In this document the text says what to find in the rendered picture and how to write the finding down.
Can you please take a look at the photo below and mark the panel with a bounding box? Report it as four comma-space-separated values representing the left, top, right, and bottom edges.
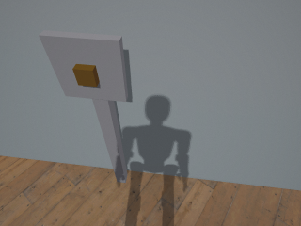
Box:
39, 30, 128, 183

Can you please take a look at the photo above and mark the button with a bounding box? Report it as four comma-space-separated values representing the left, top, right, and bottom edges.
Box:
72, 64, 100, 87

